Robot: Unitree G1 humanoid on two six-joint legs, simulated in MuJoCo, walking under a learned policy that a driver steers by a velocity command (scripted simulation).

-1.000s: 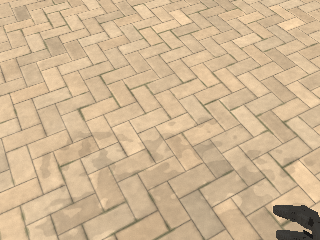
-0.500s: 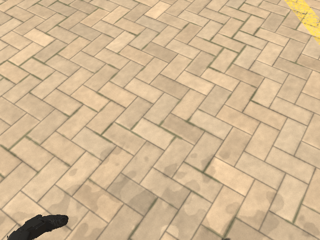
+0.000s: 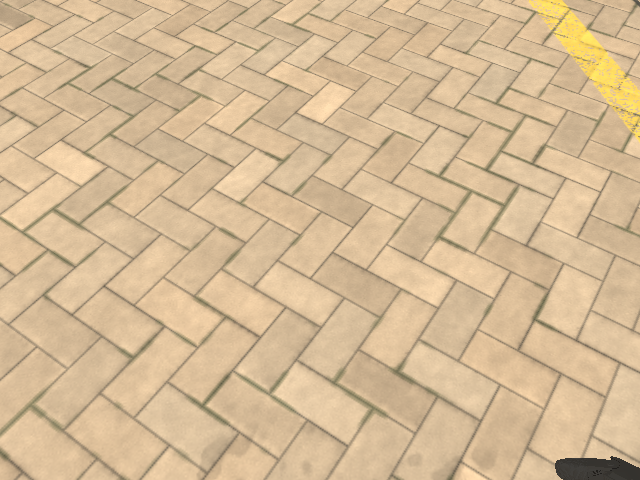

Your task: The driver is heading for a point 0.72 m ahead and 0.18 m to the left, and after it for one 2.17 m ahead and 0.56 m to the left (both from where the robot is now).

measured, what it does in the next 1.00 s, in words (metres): walks ahead, turning left: right foot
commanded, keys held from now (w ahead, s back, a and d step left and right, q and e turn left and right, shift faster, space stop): w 0.44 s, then w+q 0.56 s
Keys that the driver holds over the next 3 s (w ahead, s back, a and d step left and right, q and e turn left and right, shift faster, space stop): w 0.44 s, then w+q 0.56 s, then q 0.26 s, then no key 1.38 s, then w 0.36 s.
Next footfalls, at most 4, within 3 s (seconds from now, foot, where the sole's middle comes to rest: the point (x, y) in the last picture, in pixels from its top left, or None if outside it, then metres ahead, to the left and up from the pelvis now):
0.50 right None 0.45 -0.13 -0.76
1.04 left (277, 368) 0.71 0.17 -0.76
1.54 right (349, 302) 0.90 0.01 -0.76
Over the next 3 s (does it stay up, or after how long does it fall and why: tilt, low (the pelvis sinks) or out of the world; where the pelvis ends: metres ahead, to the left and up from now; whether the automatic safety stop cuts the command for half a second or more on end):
stays up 0.85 0.07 0.01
